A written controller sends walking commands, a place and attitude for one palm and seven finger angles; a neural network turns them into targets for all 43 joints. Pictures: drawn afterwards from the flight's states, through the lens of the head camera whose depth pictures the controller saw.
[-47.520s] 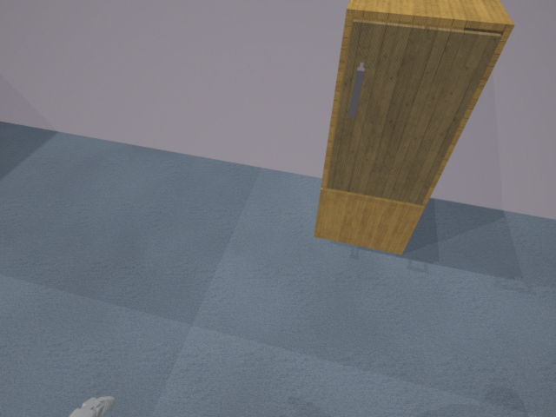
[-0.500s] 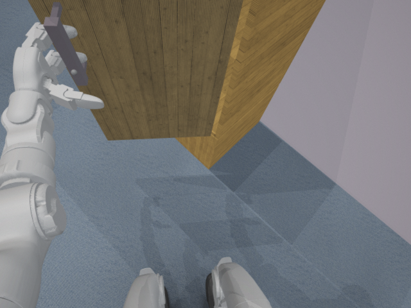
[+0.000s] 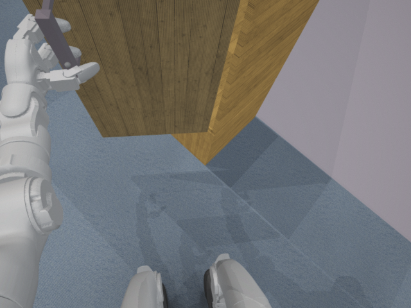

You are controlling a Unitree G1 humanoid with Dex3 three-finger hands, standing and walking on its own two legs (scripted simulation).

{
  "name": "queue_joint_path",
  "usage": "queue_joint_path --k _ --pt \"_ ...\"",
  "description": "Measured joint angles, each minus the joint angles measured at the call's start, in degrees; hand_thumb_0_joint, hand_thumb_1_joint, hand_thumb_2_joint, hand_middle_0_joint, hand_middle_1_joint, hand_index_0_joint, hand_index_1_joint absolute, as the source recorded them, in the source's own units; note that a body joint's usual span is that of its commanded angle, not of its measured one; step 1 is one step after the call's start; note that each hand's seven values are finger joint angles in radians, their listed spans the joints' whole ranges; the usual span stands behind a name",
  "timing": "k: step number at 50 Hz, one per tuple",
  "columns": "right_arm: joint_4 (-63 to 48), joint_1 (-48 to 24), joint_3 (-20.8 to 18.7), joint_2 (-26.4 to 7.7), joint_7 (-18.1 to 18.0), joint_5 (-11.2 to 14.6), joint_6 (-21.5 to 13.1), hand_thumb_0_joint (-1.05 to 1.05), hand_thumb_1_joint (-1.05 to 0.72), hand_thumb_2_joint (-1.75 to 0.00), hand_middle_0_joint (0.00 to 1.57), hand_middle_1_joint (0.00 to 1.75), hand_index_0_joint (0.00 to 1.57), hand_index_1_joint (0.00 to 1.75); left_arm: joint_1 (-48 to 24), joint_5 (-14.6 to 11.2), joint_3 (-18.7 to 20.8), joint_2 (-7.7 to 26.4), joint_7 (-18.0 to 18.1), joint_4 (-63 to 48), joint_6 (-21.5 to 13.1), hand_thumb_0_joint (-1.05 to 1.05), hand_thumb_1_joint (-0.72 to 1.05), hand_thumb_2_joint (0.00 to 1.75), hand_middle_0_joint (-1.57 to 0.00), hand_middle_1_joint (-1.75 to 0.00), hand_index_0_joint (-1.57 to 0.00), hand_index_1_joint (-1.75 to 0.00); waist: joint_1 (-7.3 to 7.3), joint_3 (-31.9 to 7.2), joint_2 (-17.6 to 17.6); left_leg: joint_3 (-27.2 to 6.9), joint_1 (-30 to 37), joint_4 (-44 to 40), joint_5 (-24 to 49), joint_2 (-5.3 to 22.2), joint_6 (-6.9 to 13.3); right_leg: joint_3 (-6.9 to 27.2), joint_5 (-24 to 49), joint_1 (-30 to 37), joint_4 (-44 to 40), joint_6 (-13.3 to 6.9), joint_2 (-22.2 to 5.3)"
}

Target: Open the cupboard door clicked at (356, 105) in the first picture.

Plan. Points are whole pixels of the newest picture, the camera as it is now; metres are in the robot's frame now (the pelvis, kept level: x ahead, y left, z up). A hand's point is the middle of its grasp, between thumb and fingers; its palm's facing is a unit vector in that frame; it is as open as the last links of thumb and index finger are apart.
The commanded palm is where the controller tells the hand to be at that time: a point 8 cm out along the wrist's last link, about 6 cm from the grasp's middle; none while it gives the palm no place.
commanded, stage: close the thumb around the handle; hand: left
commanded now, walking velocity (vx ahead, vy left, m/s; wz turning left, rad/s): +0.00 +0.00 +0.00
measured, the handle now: (63, 41) +0.60 +0.19 +0.08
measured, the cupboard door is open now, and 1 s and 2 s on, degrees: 50 74 94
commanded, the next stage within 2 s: pull the door open along its arc in 0.32 s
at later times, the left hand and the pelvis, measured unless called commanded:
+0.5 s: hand (77, 64) +0.55 +0.16 +0.07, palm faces +0.00 -1.00 -0.02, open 5.5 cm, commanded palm +0.52 +0.21 +0.07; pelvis +0.01 +0.00 +0.00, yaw +0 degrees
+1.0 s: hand (102, 128) +0.42 +0.12 +0.08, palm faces +0.10 -0.99 +0.06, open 6.0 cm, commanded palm +0.35 +0.19 +0.07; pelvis +0.03 -0.01 +0.03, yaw -1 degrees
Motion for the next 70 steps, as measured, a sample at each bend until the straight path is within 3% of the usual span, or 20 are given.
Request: queue_joint_path --k 9,15,22,31,38,44,46,49,55,63,70 --pt "0.2 -0.1 -0.2 0.1 0.3 -0.3 0.0 0.00 -0.90 -0.90 0.20 0.30 0.20 0.30 -0.1 -0.4 -0.9 -0.8 -0.2 -0.3 -0.6 0.00 0.58 0.77 -0.38 -1.32 -0.38 -1.31 0.21 -0.3 0.0 -0.1 0.0 0.0 -0.4 -0.2 0.1 0.0 -0.3 0.2 -0.2 0.2 -0.1" --pt "-0.4 -0.3 -0.5 0.0 0.4 -0.4 0.4 0.00 -0.90 -0.90 0.20 0.30 0.20 0.30 1.2 0.2 -0.8 -2.6 -0.2 -1.7 -0.9 0.00 0.73 0.84 -0.39 -1.34 -0.40 -1.33 0.24 -0.7 0.1 0.1 0.5 -0.2 -0.6 -0.2 0.2 0.2 -0.5 0.6 -0.3 0.3 -0.1" --pt "-1.1 -0.7 -0.5 0.3 0.6 -0.3 0.7 0.00 -0.90 -0.90 0.20 0.30 0.20 0.30 2.0 0.8 0.0 -2.9 1.7 -2.0 -0.9 -0.01 0.75 0.85 -0.39 -1.35 -0.39 -1.34 0.03 -0.6 0.2 0.5 1.2 -0.4 -0.6 -0.1 0.1 0.6 -0.6 1.0 -0.2 0.2 0.0" --pt "-0.6 -0.2 -1.0 0.5 1.1 -0.2 0.9 0.00 -0.90 -0.90 0.20 0.30 0.20 0.30 5.2 -0.8 -0.9 -4.4 2.5 -5.0 -1.1 0.00 0.77 0.83 -0.38 -1.35 -0.36 -1.35 0.97 -0.8 0.3 0.8 2.3 -1.5 -0.3 0.0 -0.1 0.9 -0.4 1.7 -0.8 0.0 0.1" --pt "-1.6 0.3 -1.8 0.5 1.4 1.0 1.8 0.00 -0.90 -0.90 0.20 0.30 0.20 0.30 15.3 -3.6 -2.5 -8.6 2.0 -13.6 -1.0 -0.01 0.76 0.78 -0.37 -1.35 -0.35 -1.35 2.66 -1.7 0.3 1.6 6.7 -4.5 0.0 0.0 -0.3 1.7 -0.2 5.4 -3.1 -0.1 0.2" --pt "-3.4 -0.6 -2.9 0.6 2.0 2.1 1.7 0.00 -0.90 -0.90 0.20 0.30 0.20 0.30 28.8 -6.5 -6.9 -14.3 2.3 -26.5 -0.5 0.00 0.73 0.75 -0.36 -1.35 -0.34 -1.35 4.80 -2.9 -0.1 2.3 11.9 -8.0 0.6 -0.2 -0.4 2.4 0.1 10.1 -5.8 -0.2 0.1" --pt "-4.1 -1.4 -3.5 0.7 2.3 2.1 1.0 0.00 -0.90 -0.90 0.20 0.30 0.20 0.30 34.2 -7.5 -9.0 -17.8 5.3 -32.5 -0.1 0.00 0.73 0.74 -0.35 -1.34 -0.35 -1.35 5.96 -3.3 0.0 2.5 13.5 -9.0 0.7 -0.2 -0.5 2.6 0.2 11.6 -6.6 -0.2 0.2" --pt "-4.8 -3.4 -4.1 1.0 3.1 1.6 -0.2 0.01 -0.90 -0.90 0.20 0.30 0.20 0.30 42.0 -6.9 -12.9 -24.4 13.4 -41.7 0.2 0.01 0.72 0.74 -0.34 -1.32 -0.35 -1.32 7.43 -3.6 0.0 2.8 15.5 -10.1 0.8 -0.5 -0.6 2.9 0.1 13.3 -7.2 -0.2 0.0" --pt "-6.3 -9.0 -3.8 3.1 3.8 0.0 -0.4 0.01 -0.90 -0.90 0.20 0.30 0.20 0.29 52.9 -1.3 -21.4 -33.1 26.6 -52.6 0.6 0.01 0.69 0.71 -0.35 -1.31 -0.36 -1.30 9.48 -3.4 -1.0 2.8 18.7 -10.4 0.6 -1.0 -1.1 3.0 -1.1 15.8 -5.9 -0.6 -0.5" --pt "-6.3 -14.5 -2.4 5.7 2.3 -1.7 0.8 0.01 -0.90 -0.90 0.20 0.30 0.20 0.30 56.2 5.4 -28.8 -37.5 39.6 -55.1 3.2 0.01 0.66 0.71 -0.37 -1.29 -0.37 -1.31 11.36 -2.7 -1.4 1.2 20.6 -9.7 0.6 -1.4 -2.5 1.4 -2.6 17.8 -3.8 -2.0 -1.0" --pt "-4.6 -14.1 -2.2 6.4 1.0 -2.4 0.6 0.01 -0.90 -0.90 0.20 0.30 0.20 0.30 57.9 6.6 -30.4 -38.6 43.0 -55.8 4.8 0.02 0.66 0.72 -0.35 -1.28 -0.36 -1.32 11.41 -3.0 -1.2 -0.5 21.9 -11.0 1.4 -1.5 -3.8 -0.3 -2.9 19.3 -4.3 -3.2 -1.0"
